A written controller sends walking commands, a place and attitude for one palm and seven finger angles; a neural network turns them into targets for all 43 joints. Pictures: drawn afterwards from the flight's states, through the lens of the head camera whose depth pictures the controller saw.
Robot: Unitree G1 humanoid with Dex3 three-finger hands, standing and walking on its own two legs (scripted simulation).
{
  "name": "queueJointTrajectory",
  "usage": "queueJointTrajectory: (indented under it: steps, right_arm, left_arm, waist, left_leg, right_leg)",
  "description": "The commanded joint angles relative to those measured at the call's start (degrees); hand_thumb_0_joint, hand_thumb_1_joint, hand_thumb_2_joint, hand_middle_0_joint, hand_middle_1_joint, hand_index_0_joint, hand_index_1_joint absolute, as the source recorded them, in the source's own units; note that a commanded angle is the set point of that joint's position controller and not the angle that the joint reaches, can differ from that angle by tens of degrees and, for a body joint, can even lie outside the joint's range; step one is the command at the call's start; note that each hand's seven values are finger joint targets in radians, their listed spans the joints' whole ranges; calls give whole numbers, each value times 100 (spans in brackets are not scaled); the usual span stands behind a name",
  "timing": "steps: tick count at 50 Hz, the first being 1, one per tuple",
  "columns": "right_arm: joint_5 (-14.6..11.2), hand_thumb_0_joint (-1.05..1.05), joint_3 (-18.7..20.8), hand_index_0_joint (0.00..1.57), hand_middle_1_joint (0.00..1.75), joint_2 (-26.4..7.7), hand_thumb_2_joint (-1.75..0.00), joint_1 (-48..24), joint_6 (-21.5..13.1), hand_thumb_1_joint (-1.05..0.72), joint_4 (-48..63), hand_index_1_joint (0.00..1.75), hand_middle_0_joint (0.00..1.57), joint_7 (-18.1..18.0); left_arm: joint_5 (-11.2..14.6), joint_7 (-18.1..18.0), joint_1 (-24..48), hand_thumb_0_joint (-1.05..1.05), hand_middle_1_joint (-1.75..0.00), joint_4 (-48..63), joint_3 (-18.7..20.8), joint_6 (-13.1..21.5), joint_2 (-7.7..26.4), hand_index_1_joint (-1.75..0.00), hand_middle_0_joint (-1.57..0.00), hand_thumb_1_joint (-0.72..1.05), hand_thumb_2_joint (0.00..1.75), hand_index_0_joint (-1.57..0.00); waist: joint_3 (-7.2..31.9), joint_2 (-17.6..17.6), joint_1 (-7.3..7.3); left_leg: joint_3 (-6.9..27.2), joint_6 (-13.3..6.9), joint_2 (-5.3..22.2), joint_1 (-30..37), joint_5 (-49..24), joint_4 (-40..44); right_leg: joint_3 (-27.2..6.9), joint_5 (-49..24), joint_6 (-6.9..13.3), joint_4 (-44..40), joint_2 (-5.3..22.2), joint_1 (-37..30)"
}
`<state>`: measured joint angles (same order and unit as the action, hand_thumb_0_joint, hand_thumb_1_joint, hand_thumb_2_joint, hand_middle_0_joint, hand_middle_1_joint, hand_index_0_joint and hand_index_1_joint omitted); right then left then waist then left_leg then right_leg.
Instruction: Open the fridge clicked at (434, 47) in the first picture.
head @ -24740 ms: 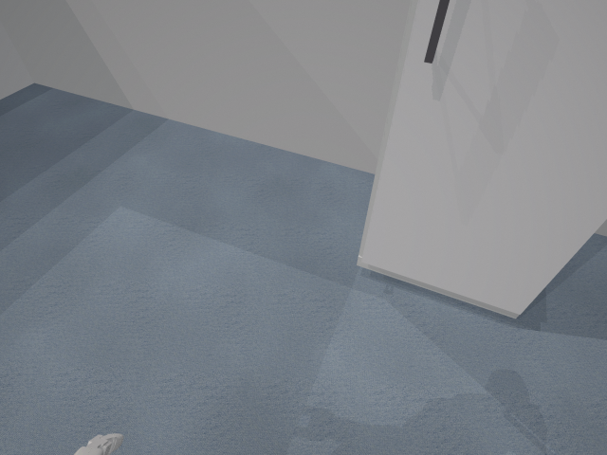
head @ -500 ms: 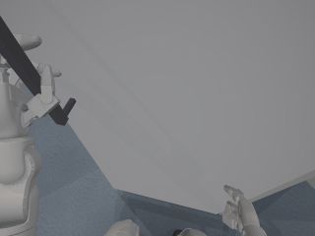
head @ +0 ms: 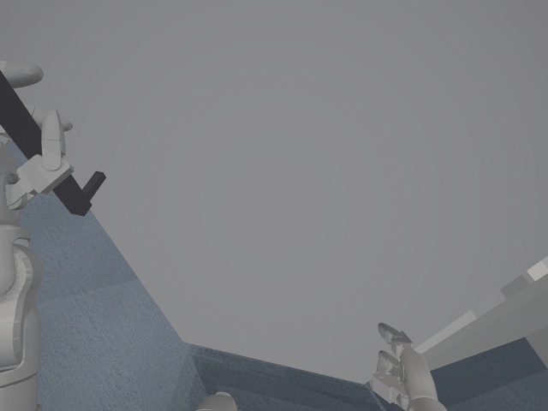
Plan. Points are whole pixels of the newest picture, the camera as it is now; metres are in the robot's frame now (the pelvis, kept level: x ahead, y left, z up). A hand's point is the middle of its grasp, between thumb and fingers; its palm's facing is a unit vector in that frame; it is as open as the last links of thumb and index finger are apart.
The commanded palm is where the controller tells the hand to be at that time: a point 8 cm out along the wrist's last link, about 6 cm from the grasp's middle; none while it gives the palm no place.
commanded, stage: stop walking and hold the door back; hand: left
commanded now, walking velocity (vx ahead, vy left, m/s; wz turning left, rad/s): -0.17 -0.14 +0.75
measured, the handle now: (27, 101) +0.33 +0.26 +0.28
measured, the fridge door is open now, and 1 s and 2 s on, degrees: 62 65 64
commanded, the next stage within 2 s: loosen the grip on the handle in 1.72 s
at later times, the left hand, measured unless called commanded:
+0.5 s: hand (13, 196) +0.24 +0.24 +0.26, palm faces +0.36 -0.92 -0.14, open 5.7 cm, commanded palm +0.23 +0.27 +0.23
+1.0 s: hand (33, 169) +0.26 +0.24 +0.26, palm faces +0.33 -0.94 -0.11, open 5.3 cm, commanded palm +0.24 +0.27 +0.23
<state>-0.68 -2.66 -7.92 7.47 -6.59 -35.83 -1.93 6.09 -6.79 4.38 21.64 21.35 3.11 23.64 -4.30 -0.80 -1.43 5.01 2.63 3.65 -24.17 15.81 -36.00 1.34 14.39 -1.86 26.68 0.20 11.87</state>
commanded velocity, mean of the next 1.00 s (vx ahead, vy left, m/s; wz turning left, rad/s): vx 0.15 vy -0.01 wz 0.04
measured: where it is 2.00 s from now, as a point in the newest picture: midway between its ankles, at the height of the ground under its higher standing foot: outside the picture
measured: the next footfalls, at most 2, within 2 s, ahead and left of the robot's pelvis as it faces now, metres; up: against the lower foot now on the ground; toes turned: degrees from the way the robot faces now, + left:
left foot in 0.30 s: -0.07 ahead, +0.11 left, +0.00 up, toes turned +13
right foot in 0.74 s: -0.09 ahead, -0.16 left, +0.00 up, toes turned +8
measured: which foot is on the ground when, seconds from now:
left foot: up 0.00-0.28, down 0.30-1.00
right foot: down 0.00-0.32, up 0.34-0.72, down 0.74-0.94, up 0.96-1.00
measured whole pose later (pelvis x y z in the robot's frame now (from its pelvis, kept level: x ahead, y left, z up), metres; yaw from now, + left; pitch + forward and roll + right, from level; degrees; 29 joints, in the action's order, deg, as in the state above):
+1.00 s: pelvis -0.15 +0.00 -0.01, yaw +11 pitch -4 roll -1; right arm -1.7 1.8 -18.9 16.3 -4.6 -46.4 -6.3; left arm 3.7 -3.4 55.7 -47.9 7.0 7.5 19.8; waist -3.2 0.0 1.3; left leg -7.1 -3.2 1.9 -20.1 11.8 -36.7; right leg 0.9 27.2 -1.5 46.7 3.4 15.8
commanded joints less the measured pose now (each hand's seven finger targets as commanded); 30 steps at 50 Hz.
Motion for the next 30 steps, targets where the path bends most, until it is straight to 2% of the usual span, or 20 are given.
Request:
queueJointTrajectory:
  steps: [1,2,3,4,5,8,9,12,13,14,15,16,17,18,19,21,23,25,27,30]
  right_arm:
    - [59,0,281,20,30,-730,-90,-446,-85,-90,863,30,20,-150]
    - [-11,0,472,20,30,-850,-90,-431,-67,-90,815,30,20,-171]
    - [-26,0,453,20,30,-804,-90,-588,-35,-90,842,30,20,-209]
    - [-19,0,388,20,30,-717,-90,-621,2,-90,956,30,20,-258]
    - [15,0,315,20,30,-727,-90,-560,26,-90,871,30,20,-310]
    - [29,0,380,20,30,-935,-90,-429,32,-90,718,30,20,-401]
    - [17,0,376,20,30,-928,-90,-378,13,-90,768,30,20,-406]
    - [-1,0,386,20,30,-1077,-90,-139,45,-90,671,30,20,-376]
    - [-39,0,429,20,30,-1190,-90,-88,84,-90,622,30,20,-377]
    - [-42,0,448,20,30,-1295,-90,-165,107,-90,678,30,20,-362]
    - [-57,0,475,20,30,-1444,-90,-255,107,-90,799,30,20,-331]
    - [-133,0,448,20,30,-1391,-90,-190,125,-90,763,30,20,-276]
    - [-134,0,342,20,30,-1171,-90,-161,129,-90,663,30,20,-212]
    - [-117,0,318,20,30,-1173,-90,-224,110,-90,618,30,20,-251]
    - [-151,0,340,20,30,-1228,-90,-164,103,-90,484,30,20,-270]
    - [-177,0,393,20,30,-1272,-90,-109,100,-90,349,30,20,-259]
    - [-184,0,359,20,30,-1237,-90,-151,151,-90,313,30,20,-247]
    - [-162,0,255,20,30,-1159,-90,-283,159,-90,253,30,20,-246]
    - [-139,0,197,20,30,-1116,-90,-261,138,-90,204,30,20,-262]
    - [-90,0,153,20,30,-1122,-90,-203,118,-90,146,30,20,-310]
  left_arm:
    - [-275,-111,1471,0,-140,1617,1016,776,1764,-140,-45,90,90,-45]
    - [-227,-100,1241,0,-140,1812,1156,791,1736,-140,-45,90,90,-45]
    - [-203,-119,990,0,-140,1849,1227,770,1737,-140,-45,90,90,-45]
    - [-200,-104,822,0,-140,1900,990,776,1416,-140,-45,90,90,-45]
    - [-249,-116,613,0,-140,770,729,633,1080,-140,-45,90,90,-45]
    - [-310,-195,2364,0,-140,271,245,565,1056,-140,-45,90,90,-45]
    - [-341,-221,2716,0,-140,168,117,570,1027,-140,-45,90,90,-45]
    - [-385,-207,3648,0,-140,-438,-520,558,706,-140,-45,90,90,-45]
    - [-333,-180,4096,0,-140,-629,-782,540,605,-140,-45,90,90,-45]
    - [-325,-166,4385,0,-140,-575,-998,593,459,-140,-45,90,90,-45]
    - [-322,-140,4593,0,-140,-585,-1233,663,209,-140,-45,90,90,-45]
    - [-335,-102,5137,0,-140,-767,-1443,673,141,-140,-45,90,90,-45]
    - [-413,-26,5382,0,-140,-1121,-1704,655,-60,-140,-45,90,90,-45]
    - [-401,-19,5778,0,-140,-1251,-1577,676,188,-140,-45,90,90,-45]
    - [-437,-38,6173,0,-140,-1544,-1599,667,223,-140,-45,90,90,-45]
    - [-430,15,6303,0,-140,-2002,-1646,579,56,-140,-45,90,90,-45]
    - [-399,112,6399,0,-140,-2602,-1793,484,-139,-140,-45,90,90,-45]
    - [-374,190,6823,0,-140,-3078,-2087,437,-461,-140,-45,90,90,-45]
    - [-367,189,7231,0,-140,-3474,-2082,441,-436,-140,-45,90,90,-45]
    - [-361,138,7645,0,-140,-4054,-1848,449,-136,-140,-45,90,90,-45]
  waist:
    - [1554,939,54]
    - [1849,1264,121]
    - [1769,1167,87]
    - [1739,960,74]
    - [1561,776,65]
    - [1566,768,87]
    - [1737,895,-3]
    - [1891,903,77]
    - [1879,591,191]
    - [1998,54,169]
    - [1919,-1121,133]
    - [1862,-1797,110]
    - [1791,-1485,190]
    - [1832,-1436,278]
    - [1798,-757,289]
    - [1747,-277,294]
    - [1695,-357,248]
    - [1618,-801,250]
    - [1647,-939,230]
    - [1873,-878,147]
  left_leg:
    - [-259,-4,-349,-718,1545,-3254]
    - [-359,114,-340,-811,1435,-3462]
    - [-464,144,-289,-835,1355,-3255]
    - [-632,91,-290,-800,1341,-2908]
    - [-738,26,-294,-663,1170,-2547]
    - [-783,-85,-323,-39,1075,-1459]
    - [-755,-147,-349,135,1045,-1096]
    - [-842,-236,-431,860,428,292]
    - [-848,-252,-396,1394,-89,1068]
    - [-446,-401,-19,1898,-502,1522]
    - [677,-815,920,2352,-1644,1521]
    - [1301,-1260,1612,2620,-3620,1389]
    - [1304,-1412,1666,2604,-3505,1492]
    - [1622,-1456,1720,2709,-3048,1695]
    - [1712,-1466,1722,2661,-2635,1651]
    - [1238,-1392,1497,2643,-2033,1717]
    - [799,-1265,1252,2333,-1176,1900]
    - [640,-1189,1171,1857,108,2216]
    - [720,-1168,1167,1667,1084,2435]
    - [715,-1116,1136,1662,1509,2414]
  right_leg:
    - [-1034,-3179,993,-782,2296,-478]
    - [-575,-3606,951,-486,2057,-1044]
    - [-278,-4159,919,-238,1903,-1253]
    - [-55,-4363,921,-149,1891,-1371]
    - [-142,-4435,842,-189,1855,-1124]
    - [-494,-4310,844,-151,2118,-857]
    - [-581,-4127,858,-112,2159,-915]
    - [-705,-2813,721,-46,2017,-695]
    - [-565,-2378,561,288,1827,-483]
    - [-228,-1805,352,803,1385,-106]
    - [169,-613,56,1409,690,788]
    - [221,1356,-79,2036,357,1341]
    - [-36,1749,-9,2564,266,1455]
    - [-133,1818,-11,2992,312,1792]
    - [-256,1507,4,3126,277,1809]
    - [-261,841,-25,3127,238,1818]
    - [-124,641,-24,2983,188,1565]
    - [5,569,-27,2870,168,1322]
    - [120,591,-6,2543,142,1167]
    - [367,924,32,1687,-3,698]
